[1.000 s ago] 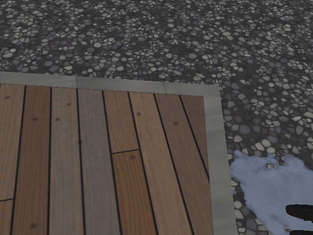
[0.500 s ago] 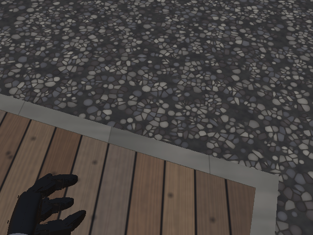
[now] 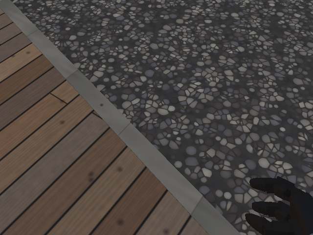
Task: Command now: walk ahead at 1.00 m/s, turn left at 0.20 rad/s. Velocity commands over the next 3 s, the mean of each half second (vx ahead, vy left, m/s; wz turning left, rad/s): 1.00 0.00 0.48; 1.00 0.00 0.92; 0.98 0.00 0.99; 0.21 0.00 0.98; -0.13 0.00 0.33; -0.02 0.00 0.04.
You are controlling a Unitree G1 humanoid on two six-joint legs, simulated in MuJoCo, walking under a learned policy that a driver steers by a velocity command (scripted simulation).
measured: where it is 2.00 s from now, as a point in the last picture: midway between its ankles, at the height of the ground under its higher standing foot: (67, 61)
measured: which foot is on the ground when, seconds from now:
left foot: up 0.00-0.02, down 0.04-0.50, up 0.52-0.92, down 0.94-1.00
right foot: down 0.00-0.04, up 0.06-0.50, down 0.52-0.94, up 0.96-1.00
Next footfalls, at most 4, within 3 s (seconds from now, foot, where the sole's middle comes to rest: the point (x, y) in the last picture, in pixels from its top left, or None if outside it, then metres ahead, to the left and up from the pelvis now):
0.04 left None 0.25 0.10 -0.74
0.52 right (199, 177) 0.74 -0.09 -0.78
0.94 left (127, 120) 1.00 0.29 -0.74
1.36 right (119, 70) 1.41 0.41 -0.78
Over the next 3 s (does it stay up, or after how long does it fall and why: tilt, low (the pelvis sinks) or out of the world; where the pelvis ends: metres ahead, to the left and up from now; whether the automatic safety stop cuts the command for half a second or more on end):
stays up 1.48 0.65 0.01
